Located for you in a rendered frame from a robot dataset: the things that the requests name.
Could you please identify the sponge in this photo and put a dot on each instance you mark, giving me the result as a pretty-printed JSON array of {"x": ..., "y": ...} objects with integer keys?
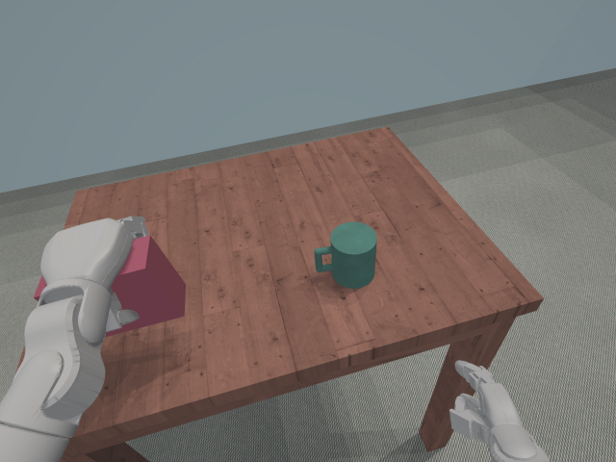
[{"x": 147, "y": 284}]

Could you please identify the robot right forearm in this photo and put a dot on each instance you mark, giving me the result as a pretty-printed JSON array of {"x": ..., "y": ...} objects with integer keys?
[{"x": 511, "y": 443}]

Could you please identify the robot right hand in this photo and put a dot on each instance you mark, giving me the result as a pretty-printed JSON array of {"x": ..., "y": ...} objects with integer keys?
[{"x": 473, "y": 417}]

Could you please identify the robot left forearm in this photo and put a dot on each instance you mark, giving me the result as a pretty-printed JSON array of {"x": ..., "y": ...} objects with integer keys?
[{"x": 61, "y": 375}]

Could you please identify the robot left hand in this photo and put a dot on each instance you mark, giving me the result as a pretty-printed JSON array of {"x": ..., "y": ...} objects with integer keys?
[{"x": 94, "y": 251}]

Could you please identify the table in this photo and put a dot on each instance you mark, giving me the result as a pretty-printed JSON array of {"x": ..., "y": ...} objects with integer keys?
[{"x": 260, "y": 321}]

